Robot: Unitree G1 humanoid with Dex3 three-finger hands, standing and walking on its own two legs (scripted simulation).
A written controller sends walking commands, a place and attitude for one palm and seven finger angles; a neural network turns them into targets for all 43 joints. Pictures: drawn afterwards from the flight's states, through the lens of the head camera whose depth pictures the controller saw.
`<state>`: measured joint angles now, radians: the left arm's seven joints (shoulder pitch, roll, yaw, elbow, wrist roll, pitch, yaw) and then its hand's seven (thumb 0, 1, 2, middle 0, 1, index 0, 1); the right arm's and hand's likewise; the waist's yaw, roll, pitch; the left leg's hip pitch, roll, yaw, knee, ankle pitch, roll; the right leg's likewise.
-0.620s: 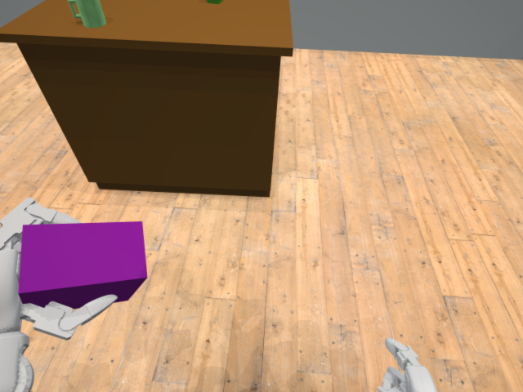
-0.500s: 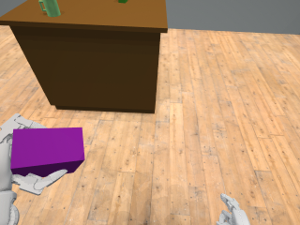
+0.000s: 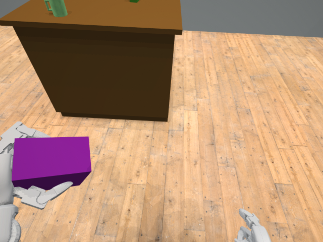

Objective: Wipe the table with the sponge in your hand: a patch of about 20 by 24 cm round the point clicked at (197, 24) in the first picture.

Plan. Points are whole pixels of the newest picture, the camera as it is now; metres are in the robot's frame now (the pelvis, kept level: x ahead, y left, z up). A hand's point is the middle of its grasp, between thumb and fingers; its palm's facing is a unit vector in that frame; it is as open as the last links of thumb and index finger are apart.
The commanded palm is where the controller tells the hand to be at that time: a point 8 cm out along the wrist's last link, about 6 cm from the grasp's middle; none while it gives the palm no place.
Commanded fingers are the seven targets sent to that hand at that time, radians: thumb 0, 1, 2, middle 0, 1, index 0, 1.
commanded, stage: walk to a spot facing it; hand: left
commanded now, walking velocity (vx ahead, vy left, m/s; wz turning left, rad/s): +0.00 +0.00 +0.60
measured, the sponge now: (62, 164) +0.23 +0.21 +0.14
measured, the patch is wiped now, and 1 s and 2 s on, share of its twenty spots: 0.00 0.00 0.00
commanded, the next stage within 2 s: none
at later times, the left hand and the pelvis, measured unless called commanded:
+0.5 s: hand (5, 207) +0.14 +0.25 +0.16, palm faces +0.52 -0.73 -0.45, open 10.7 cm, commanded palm +0.08 +0.29 +0.18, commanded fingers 0.00 0.10 1.30 -1.20 -1.60 -1.20 -1.60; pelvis -0.01 -0.02 +0.00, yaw +14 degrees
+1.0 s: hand out of the picture +0.12 +0.33 +0.18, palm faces +0.76 -0.49 -0.42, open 10.7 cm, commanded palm +0.05 +0.33 +0.18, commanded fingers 0.00 0.10 1.30 -1.20 -1.60 -1.20 -1.60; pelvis +0.05 +0.01 -0.01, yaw +29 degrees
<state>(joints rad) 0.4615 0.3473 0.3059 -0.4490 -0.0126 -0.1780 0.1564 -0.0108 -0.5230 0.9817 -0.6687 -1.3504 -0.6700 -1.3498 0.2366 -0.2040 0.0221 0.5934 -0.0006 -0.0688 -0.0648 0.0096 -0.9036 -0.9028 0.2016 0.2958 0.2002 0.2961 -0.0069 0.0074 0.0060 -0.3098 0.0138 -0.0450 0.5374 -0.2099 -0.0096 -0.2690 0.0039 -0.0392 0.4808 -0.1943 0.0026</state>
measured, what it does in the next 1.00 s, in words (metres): steps on the spot, turning left: right foot, then left foot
